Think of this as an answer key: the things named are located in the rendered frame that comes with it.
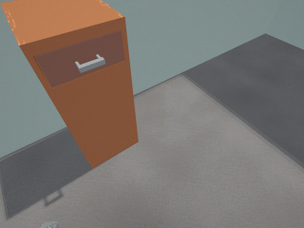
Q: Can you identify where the drawer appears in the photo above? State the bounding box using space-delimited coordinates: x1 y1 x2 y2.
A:
34 30 125 87

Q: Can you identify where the cabinet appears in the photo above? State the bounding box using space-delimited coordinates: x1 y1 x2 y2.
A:
0 0 139 169

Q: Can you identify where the handle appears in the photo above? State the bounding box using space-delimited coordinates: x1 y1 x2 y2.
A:
75 54 105 73

